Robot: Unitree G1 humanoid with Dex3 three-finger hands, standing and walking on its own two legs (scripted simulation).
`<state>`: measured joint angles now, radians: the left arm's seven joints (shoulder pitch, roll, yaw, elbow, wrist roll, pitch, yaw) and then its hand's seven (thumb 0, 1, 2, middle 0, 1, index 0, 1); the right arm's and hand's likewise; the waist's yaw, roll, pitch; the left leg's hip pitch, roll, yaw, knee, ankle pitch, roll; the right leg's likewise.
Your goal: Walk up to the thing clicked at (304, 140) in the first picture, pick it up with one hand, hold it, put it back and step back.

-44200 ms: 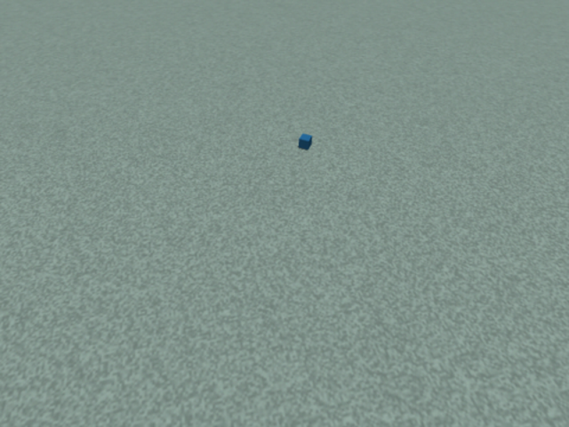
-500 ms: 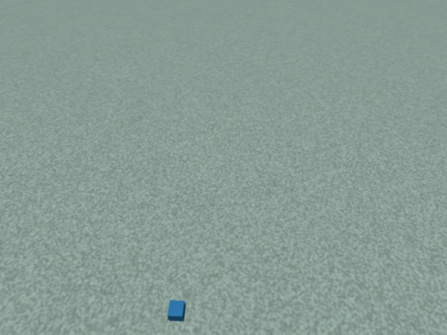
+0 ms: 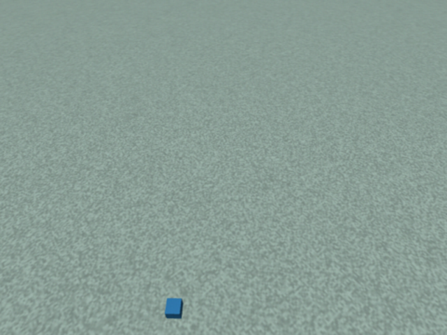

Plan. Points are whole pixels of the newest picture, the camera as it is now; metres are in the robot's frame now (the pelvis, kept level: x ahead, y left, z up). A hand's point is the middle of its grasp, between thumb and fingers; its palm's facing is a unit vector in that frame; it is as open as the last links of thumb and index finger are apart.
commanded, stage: stand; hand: left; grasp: from above
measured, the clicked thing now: (174, 308) +0.42 +0.23 -0.75
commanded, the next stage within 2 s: step back in 1.26 s
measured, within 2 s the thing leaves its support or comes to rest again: neither
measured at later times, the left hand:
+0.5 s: hand out of the picture +0.06 +0.19 -0.17, palm faces +0.00 -0.97 -0.24, open 7.4 cm
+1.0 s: hand out of the picture +0.04 +0.20 -0.18, palm faces +0.01 -0.97 -0.24, open 7.3 cm
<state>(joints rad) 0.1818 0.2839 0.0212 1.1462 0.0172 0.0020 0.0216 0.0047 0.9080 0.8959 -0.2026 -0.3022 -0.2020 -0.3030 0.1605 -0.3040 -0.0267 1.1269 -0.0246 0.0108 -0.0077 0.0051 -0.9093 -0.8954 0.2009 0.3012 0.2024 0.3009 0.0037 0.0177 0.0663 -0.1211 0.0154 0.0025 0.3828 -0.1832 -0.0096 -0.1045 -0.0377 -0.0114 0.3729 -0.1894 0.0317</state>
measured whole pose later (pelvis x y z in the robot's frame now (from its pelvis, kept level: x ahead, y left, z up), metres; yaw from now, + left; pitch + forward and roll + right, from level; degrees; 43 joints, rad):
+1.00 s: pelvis +0.02 +0.00 +0.00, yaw -1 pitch -3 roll +0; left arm 0.22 0.20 0.02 1.16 0.02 0.01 0.03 0.00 0.91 0.90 -0.20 -0.30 -0.20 -0.30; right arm 0.22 -0.20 -0.02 1.16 -0.02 0.01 -0.03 0.00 -0.91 -0.90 0.20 0.30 0.20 0.30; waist 0.00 0.00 0.06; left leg -0.12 0.02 0.02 0.39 -0.22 -0.01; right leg -0.11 -0.03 0.01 0.38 -0.22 0.03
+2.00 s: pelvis -0.10 +0.04 -0.01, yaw -4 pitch -1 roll -1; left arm 0.11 0.37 0.06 0.85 0.01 0.06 0.01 0.01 0.91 0.90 -0.20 -0.30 -0.20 -0.30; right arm 0.16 -0.34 -0.04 0.88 -0.03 0.02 -0.02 0.01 -0.90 -0.89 0.21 0.30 0.21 0.30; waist -0.02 -0.03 0.21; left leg -0.26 -0.01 0.04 0.59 -0.31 0.06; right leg -0.36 0.08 0.10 0.90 -0.48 0.01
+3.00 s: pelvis -0.37 +0.01 -0.02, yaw -5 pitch -2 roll +2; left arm 0.20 0.35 0.07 0.81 0.04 0.06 -0.01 0.01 0.90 0.90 -0.21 -0.30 -0.21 -0.30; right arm 0.18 -0.42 -0.06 0.84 0.00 0.04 -0.03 0.01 -0.91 -0.90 0.20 0.30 0.20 0.30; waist 0.02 0.02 0.14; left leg -0.49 -0.10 -0.11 1.12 -0.48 -0.01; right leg -0.30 -0.02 0.03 0.65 -0.32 -0.01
